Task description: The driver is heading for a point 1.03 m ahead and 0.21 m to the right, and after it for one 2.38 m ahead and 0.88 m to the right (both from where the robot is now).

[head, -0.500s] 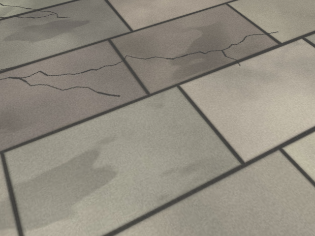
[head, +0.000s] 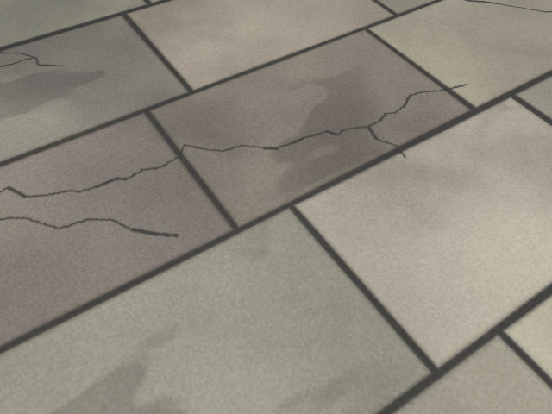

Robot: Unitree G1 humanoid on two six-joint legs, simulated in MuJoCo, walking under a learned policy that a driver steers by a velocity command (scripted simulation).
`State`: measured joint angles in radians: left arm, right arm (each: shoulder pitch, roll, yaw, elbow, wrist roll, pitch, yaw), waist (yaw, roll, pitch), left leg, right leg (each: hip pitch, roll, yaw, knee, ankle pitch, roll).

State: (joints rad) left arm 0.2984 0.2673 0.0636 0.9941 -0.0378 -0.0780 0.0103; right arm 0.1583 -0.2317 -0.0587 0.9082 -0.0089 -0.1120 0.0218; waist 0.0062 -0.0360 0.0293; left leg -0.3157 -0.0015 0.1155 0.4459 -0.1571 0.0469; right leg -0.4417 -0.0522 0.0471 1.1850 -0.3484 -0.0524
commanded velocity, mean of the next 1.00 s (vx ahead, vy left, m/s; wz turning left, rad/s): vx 0.35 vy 0.00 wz -0.36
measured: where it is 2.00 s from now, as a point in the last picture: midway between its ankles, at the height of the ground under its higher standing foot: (376, 282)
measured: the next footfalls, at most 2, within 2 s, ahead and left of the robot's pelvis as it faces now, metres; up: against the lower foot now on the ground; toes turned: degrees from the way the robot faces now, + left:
right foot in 0.42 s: +0.37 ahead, -0.17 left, +0.00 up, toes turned -18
left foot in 0.92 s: +0.55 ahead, -0.01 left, +0.00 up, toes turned -21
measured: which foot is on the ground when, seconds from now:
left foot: down 0.00-0.42, up 0.44-0.90, down 0.92-1.00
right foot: up 0.00-0.40, down 0.42-0.94, up 0.96-1.00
